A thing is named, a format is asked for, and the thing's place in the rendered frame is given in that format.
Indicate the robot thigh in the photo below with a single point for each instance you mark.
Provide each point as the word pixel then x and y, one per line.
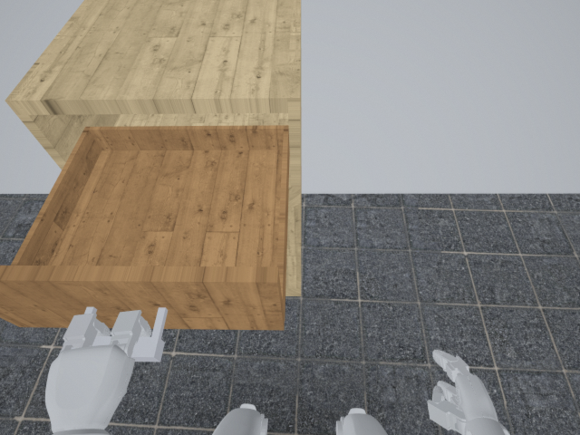
pixel 359 424
pixel 242 421

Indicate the drawer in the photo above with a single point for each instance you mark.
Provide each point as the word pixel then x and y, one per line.
pixel 191 218

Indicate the robot left hand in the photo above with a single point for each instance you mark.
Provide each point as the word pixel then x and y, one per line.
pixel 85 385

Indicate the robot right hand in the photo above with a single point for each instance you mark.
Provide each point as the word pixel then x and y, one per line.
pixel 468 401

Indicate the handle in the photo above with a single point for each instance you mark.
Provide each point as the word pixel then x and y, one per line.
pixel 147 349

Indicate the right robot thigh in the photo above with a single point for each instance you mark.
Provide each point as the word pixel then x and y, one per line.
pixel 359 424

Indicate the left robot thigh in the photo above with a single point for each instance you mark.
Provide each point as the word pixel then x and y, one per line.
pixel 242 421

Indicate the cabinet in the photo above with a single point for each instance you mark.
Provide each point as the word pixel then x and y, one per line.
pixel 119 63

